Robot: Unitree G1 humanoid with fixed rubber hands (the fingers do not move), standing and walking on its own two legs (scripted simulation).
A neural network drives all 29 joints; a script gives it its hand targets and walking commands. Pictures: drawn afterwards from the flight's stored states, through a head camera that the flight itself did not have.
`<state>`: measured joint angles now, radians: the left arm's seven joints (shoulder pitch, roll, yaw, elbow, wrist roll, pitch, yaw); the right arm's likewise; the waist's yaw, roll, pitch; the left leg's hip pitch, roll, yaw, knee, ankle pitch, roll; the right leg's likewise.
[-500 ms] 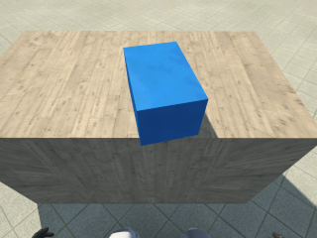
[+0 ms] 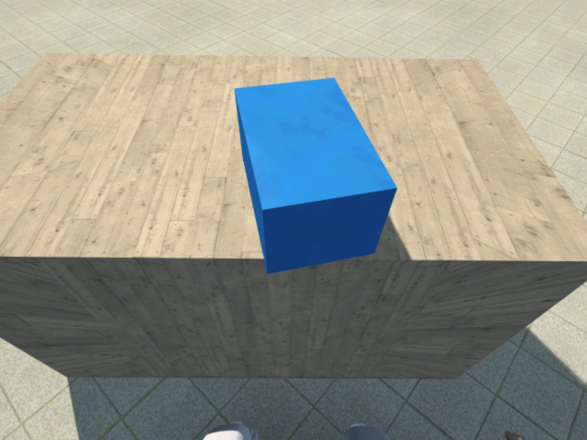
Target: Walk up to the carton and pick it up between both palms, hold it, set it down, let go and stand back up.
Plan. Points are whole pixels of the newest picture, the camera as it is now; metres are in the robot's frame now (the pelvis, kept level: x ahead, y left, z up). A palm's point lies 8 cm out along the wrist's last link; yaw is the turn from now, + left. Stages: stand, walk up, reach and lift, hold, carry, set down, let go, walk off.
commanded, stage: walk up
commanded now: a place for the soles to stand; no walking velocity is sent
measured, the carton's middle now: (302, 169) +0.53 +0.00 +0.05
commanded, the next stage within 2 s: reach and lift in 0.58 s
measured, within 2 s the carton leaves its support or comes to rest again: neither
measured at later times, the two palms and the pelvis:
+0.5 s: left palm out of the picture +0.08 +0.31 -0.09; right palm out of the picture +0.11 -0.31 -0.09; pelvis +0.01 +0.00 +0.00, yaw +0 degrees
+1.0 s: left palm (126, 405) +0.18 +0.24 -0.07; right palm out of the picture +0.12 -0.31 -0.09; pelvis +0.00 +0.00 +0.01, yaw +0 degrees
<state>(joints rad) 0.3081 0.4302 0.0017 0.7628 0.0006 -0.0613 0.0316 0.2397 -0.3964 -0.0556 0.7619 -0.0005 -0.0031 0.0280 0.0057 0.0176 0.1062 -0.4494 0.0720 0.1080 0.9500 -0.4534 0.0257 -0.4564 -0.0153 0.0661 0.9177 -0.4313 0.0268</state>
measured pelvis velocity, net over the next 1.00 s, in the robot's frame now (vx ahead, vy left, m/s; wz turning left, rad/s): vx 0.00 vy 0.00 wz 0.01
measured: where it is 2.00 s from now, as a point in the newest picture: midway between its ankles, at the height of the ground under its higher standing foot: outside the picture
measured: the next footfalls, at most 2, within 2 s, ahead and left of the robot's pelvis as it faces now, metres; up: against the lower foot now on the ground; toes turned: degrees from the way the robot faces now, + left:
none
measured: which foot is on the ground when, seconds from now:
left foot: down 0.00-1.00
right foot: down 0.00-1.00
